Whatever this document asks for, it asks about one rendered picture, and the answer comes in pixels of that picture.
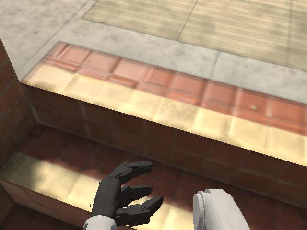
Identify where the robot left hand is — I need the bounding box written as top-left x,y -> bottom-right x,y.
90,161 -> 164,227

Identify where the right robot thigh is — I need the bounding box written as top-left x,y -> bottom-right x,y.
193,189 -> 250,230

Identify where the robot left forearm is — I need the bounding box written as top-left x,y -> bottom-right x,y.
83,215 -> 117,230

